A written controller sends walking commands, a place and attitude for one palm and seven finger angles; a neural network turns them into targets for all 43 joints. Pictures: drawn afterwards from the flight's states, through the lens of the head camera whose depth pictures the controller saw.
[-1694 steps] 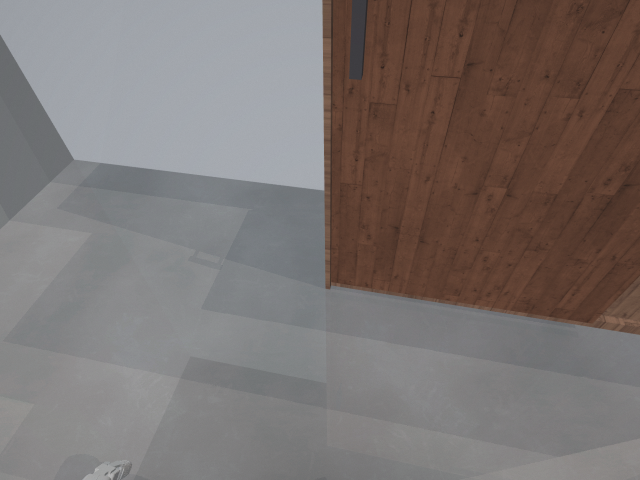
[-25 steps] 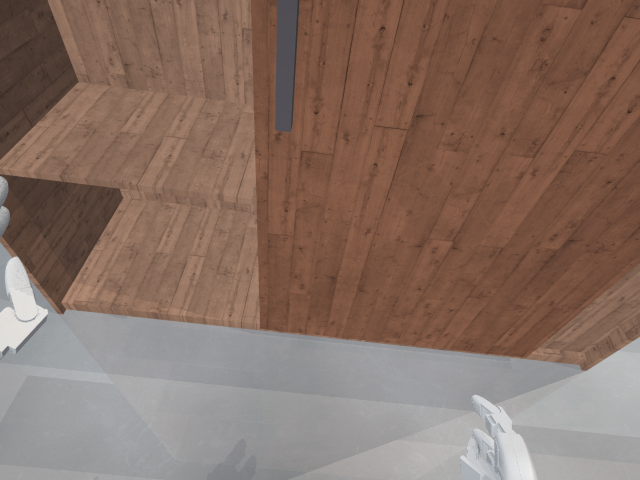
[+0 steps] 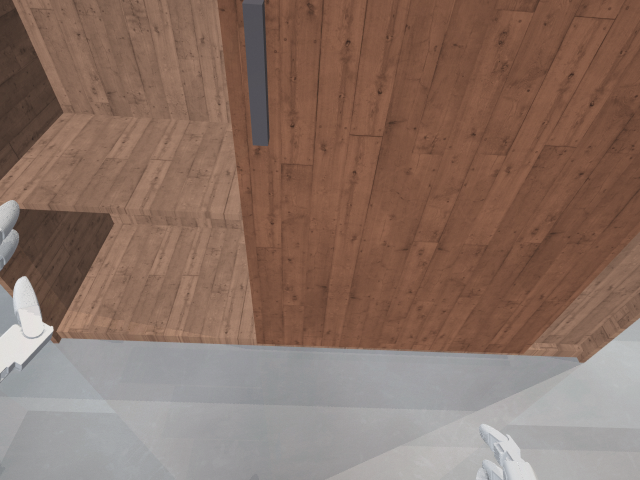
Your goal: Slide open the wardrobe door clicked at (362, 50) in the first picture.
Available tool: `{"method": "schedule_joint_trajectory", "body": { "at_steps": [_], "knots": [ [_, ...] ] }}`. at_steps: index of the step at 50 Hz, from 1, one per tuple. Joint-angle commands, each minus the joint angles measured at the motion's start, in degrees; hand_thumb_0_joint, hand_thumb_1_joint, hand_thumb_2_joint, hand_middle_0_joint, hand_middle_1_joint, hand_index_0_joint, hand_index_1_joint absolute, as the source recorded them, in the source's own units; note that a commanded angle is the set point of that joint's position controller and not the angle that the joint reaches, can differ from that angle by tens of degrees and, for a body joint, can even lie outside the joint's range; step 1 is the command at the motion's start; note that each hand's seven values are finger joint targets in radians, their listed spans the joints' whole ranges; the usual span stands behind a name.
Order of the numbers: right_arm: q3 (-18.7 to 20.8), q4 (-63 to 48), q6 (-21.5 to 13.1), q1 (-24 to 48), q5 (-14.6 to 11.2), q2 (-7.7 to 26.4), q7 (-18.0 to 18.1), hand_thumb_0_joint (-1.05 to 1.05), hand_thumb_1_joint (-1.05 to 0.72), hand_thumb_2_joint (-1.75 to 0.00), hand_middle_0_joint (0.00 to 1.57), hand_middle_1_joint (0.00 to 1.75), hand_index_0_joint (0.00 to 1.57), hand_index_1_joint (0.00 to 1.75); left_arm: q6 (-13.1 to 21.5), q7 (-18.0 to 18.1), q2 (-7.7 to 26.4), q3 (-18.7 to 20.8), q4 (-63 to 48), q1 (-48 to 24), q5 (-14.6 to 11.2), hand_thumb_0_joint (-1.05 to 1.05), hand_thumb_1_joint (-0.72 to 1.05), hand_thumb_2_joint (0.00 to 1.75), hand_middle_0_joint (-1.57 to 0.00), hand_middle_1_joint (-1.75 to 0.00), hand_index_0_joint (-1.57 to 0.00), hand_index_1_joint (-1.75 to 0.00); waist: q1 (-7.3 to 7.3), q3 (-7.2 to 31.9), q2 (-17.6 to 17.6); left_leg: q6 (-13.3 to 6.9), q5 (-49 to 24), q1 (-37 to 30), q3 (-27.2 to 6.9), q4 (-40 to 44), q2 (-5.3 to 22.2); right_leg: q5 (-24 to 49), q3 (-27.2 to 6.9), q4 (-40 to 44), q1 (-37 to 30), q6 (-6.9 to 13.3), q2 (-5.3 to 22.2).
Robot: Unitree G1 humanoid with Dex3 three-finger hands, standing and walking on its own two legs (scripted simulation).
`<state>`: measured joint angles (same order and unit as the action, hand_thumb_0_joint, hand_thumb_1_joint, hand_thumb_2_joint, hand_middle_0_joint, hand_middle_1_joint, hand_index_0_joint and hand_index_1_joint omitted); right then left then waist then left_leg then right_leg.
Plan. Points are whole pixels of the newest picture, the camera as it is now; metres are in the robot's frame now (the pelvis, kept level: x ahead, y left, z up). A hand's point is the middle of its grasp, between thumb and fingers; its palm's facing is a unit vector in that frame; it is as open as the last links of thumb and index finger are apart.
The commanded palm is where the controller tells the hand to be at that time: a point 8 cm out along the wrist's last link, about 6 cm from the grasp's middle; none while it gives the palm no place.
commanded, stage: let the arm hang, fingers relaxed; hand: left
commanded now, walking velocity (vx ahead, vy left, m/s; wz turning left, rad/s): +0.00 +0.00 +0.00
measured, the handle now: (259, 73) +0.64 +0.14 +0.21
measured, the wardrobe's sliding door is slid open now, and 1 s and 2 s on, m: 0.67 0.67 0.67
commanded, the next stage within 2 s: look to check the result in 1.18 s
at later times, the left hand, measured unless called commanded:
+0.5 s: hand out of the picture -0.04 +0.16 -0.18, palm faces +0.04 -0.99 -0.15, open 7.1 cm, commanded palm none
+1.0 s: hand out of the picture +0.00 +0.16 -0.17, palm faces +0.02 -0.98 -0.19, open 7.3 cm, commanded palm none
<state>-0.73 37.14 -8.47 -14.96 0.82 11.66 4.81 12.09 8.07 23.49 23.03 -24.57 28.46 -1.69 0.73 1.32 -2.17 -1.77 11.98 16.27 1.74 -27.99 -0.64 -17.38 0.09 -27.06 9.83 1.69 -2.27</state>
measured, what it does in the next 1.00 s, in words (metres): stands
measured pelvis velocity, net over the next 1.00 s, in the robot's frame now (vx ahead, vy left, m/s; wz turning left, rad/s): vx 0.00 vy -0.01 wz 0.02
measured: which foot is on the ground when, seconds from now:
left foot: down 0.00-1.00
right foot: down 0.00-1.00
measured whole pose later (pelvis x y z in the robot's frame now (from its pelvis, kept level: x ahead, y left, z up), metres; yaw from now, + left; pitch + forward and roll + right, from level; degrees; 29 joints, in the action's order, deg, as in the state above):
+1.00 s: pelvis +0.00 -0.01 +0.00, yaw +1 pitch -1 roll +0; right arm -0.2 65.9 1.0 -15.4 1.0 7.6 2.1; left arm 0.4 2.6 7.9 -0.5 65.7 14.7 0.9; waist 0.9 -1.1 0.4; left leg -1.1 9.9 13.6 0.4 -24.6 -0.7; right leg -15.7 1.5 -23.3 6.7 2.4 -2.3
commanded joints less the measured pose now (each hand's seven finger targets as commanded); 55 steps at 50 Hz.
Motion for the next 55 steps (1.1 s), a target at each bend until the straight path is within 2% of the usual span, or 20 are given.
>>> {"method": "schedule_joint_trajectory", "body": {
  "at_steps": [1,3,4,5,6,8,10,13,15,16,19,22,24,29,34,37,41,49,52,55],
  "knots": [
    [2.9,-9.26,-3.84,6.31,0.02,8.06,0.16,0.0,-0.9,-0.9,0.2,0.3,0.2,0.3,4.43,1.01,9.76,7.97,-9.78,2.13,-0.94,0.0,0.9,0.9,-0.2,-0.3,-0.2,-0.3,-1.61,5.8,5.52,-0.52,-7.41,-2.21,-7.02,5.47,5.77,12.97,-4.28,5.16,-2.65,-0.72,3.74],
    [3.06,-9.11,-3.39,6.1,-0.32,8.14,-0.21,0.0,-0.9,-0.9,0.2,0.3,0.2,0.3,4.09,0.82,8.71,6.69,-9.12,2.17,-1.29,0.0,0.9,0.9,-0.2,-0.3,-0.2,-0.3,-1.18,7.03,3.64,0.08,-12.39,-4.43,-5.28,1.86,5.06,17.94,-6.18,5.94,-1.27,-0.42,5.21],
    [5.37,3.66,-4.37,9.4,-1.63,17.42,-4.9,0.0,-0.9,-0.9,0.2,0.3,0.2,0.3,-5.29,-6.66,1.22,-15.75,32.65,-2.52,3.44,0.0,0.9,0.9,-0.2,-0.3,-0.2,-0.3,1.43,5.18,2.28,0.08,-28.72,-1.31,-5.94,-8.21,6.9,35.59,-1.88,-2.98,2.41,0.97,11.0],
    [6.25,3.19,-0.45,5.16,-1.75,15.85,-4.74,0.0,-0.9,-0.9,0.2,0.3,0.2,0.3,-10.01,-7.65,1.49,-14.93,33.01,-4.14,3.04,0.0,0.9,0.9,-0.2,-0.3,-0.2,-0.3,1.27,8.23,2.48,0.64,-27.78,-5.39,-5.84,-6.69,7.5,30.4,-4.12,-2.81,4.67,1.68,10.32],
    [6.46,4.2,0.66,4.2,-0.96,15.5,-4.39,0.0,-0.9,-0.9,0.2,0.3,0.2,0.3,-10.6,-7.81,-0.05,-15.87,34.74,-6.44,3.53,0.0,0.9,0.9,-0.2,-0.3,-0.2,-0.3,0.81,8.78,-0.34,-0.29,-27.97,-4.81,-6.61,-7.06,8.1,25.22,-2.45,-4.64,5.61,1.56,8.9],
    [5.2,3.63,3.3,5.57,-0.51,16.14,-4.07,0.0,-0.9,-0.9,0.2,0.3,0.2,0.3,-11.18,-8.1,1.5,-16.69,40.14,-9.8,3.41,0.0,0.9,0.9,-0.2,-0.3,-0.2,-0.3,-0.15,6.16,-5.06,-2.7,-22.09,-0.1,-10.08,-4.46,8.95,14.67,-1.76,-4.98,5.01,1.52,7.24],
    [4.72,4.53,4.49,7.23,0.2,16.72,-3.99,0.0,-0.9,-0.9,0.2,0.3,0.2,0.3,-11.17,-8.17,2.84,-17.2,47.48,-12.94,3.64,0.0,0.9,0.9,-0.2,-0.3,-0.2,-0.3,-0.56,5.08,-8.57,-2.86,-19.33,2.0,-10.89,-3.99,7.6,14.35,-3.47,-3.37,3.25,2.13,7.82],
    [3.44,7.93,6.65,8.34,0.7,13.57,-4.03,0.0,-0.9,-0.9,0.2,0.3,0.2,0.3,-11.91,-7.83,2.06,-19.11,58.62,-16.7,3.2,0.0,0.9,0.9,-0.2,-0.3,-0.2,-0.3,-0.03,2.02,-3.26,-1.39,-10.08,1.57,-9.42,-2.19,5.02,8.75,-6.43,1.19,4.67,3.22,9.73],
    [2.71,10.14,7.72,8.69,0.94,11.94,-3.92,0.0,-0.9,-0.9,0.2,0.3,0.2,0.3,-12.11,-7.55,1.24,-20.15,65.05,-17.8,3.0,0.0,0.9,0.9,-0.2,-0.3,-0.2,-0.3,0.22,0.06,1.18,-0.88,-6.76,-0.28,-8.81,-0.38,4.17,5.85,-7.39,4.12,5.64,3.25,9.85],
    [2.34,11.11,8.15,8.16,0.9,11.25,-3.85,0.0,-0.9,-0.9,0.2,0.3,0.2,0.3,-12.11,-7.37,1.01,-20.62,67.79,-17.63,2.95,0.0,0.9,0.9,-0.2,-0.3,-0.2,-0.3,0.28,0.4,1.5,-0.79,-6.69,-1.38,-8.94,0.45,4.37,4.88,-7.04,5.29,4.98,2.76,9.25],
    [1.68,15.19,8.35,6.79,0.7,9.05,-3.35,0.0,-0.9,-0.9,0.2,0.3,0.2,0.3,-11.75,-7.25,-1.61,-21.41,75.47,-15.73,2.43,0.0,0.9,0.9,-0.2,-0.3,-0.2,-0.3,0.09,1.16,7.86,-0.58,-6.61,-2.88,-8.77,2.86,4.99,5.49,-6.96,6.96,2.27,2.0,8.56],
    [1.66,18.37,8.51,5.04,0.55,7.83,-2.76,0.0,-0.9,-0.9,0.2,0.3,0.2,0.3,-11.64,-7.04,-3.73,-21.45,80.96,-13.13,2.31,0.0,0.9,0.9,-0.2,-0.3,-0.2,-0.3,-0.13,0.64,10.02,-0.64,-5.67,-3.61,-8.66,3.72,5.62,5.79,-6.2,9.01,0.91,1.76,8.21],
    [1.59,20.35,8.62,3.47,0.42,7.27,-2.51,0.0,-0.9,-0.9,0.2,0.3,0.2,0.3,-11.59,-7.05,-4.52,-21.71,83.77,-12.33,2.21,0.0,0.9,0.9,-0.2,-0.3,-0.2,-0.3,0.0,-0.35,9.96,-0.61,-3.96,-3.3,-8.86,4.68,5.7,4.31,-6.0,9.98,0.81,2.0,7.89],
    [1.93,23.47,8.8,0.21,0.17,6.34,-2.19,0.0,-0.9,-0.9,0.2,0.3,0.2,0.3,-11.49,-6.78,-6.46,-22.29,88.04,-10.25,2.15,0.0,0.9,0.9,-0.2,-0.3,-0.2,-0.3,0.14,-1.72,3.45,-0.76,-3.3,-4.69,-8.5,5.5,6.0,2.69,-4.94,11.44,1.67,1.83,7.64],
    [1.72,25.34,8.98,-1.63,0.19,4.47,-2.07,0.0,-0.9,-0.9,0.2,0.3,0.2,0.3,-11.66,-6.31,-8.48,-22.75,89.94,-8.39,2.13,0.0,0.9,0.9,-0.2,-0.3,-0.2,-0.3,-0.06,-4.52,1.04,-0.94,-2.9,-4.31,-8.41,6.61,6.1,1.92,-4.32,11.23,2.88,1.61,7.18],
    [1.67,25.95,8.95,-2.43,0.2,3.29,-2.14,0.0,-0.9,-0.9,0.2,0.3,0.2,0.3,-11.56,-6.05,-9.0,-22.78,90.27,-7.59,2.11,0.0,0.9,0.9,-0.2,-0.3,-0.2,-0.3,-0.11,-4.11,0.21,-0.86,-3.63,-4.53,-7.66,6.65,5.96,2.29,-4.47,11.07,2.51,1.42,7.28],
    [1.59,26.69,8.98,-2.71,0.23,2.57,-2.28,0.0,-0.9,-0.9,0.2,0.3,0.2,0.3,-11.55,-5.83,-9.2,-22.75,90.18,-7.37,2.24,0.0,0.9,0.9,-0.2,-0.3,-0.2,-0.3,-0.42,-6.16,0.1,-0.85,-3.33,-3.81,-7.46,7.04,5.78,1.72,-4.37,10.8,3.65,1.33,7.16],
    [1.45,27.23,8.32,-3.11,0.38,1.34,-2.21,0.0,-0.9,-0.9,0.2,0.3,0.2,0.3,-11.15,-5.65,-9.85,-22.29,89.29,-8.24,2.12,0.0,0.9,0.9,-0.2,-0.3,-0.2,-0.3,-0.45,-5.2,2.22,-0.73,-8.16,-4.26,-6.88,6.94,5.72,7.49,-4.53,9.81,1.37,0.96,7.49],
    [1.44,27.27,8.43,-2.77,0.37,1.3,-2.18,0.0,-0.9,-0.9,0.2,0.3,0.2,0.3,-11.25,-5.67,-9.7,-22.28,89.31,-8.66,2.09,0.0,0.9,0.9,-0.2,-0.3,-0.2,-0.3,-0.48,-6.23,3.9,-0.69,-7.09,-4.01,-7.06,7.31,5.88,6.41,-4.75,10.12,1.83,1.02,7.36],
    [1.48,27.17,8.42,-2.67,0.38,1.66,-2.18,0.0,-0.9,-0.9,0.2,0.3,0.2,0.3,-11.2,-5.79,-9.57,-22.29,89.26,-8.95,2.08,0.0,0.9,0.9,-0.2,-0.3,-0.2,-0.3,-0.33,-6.28,3.13,-0.63,-6.61,-4.3,-7.09,7.64,5.86,6.27,-4.8,10.24,1.9,1.07,7.27]
  ]
}}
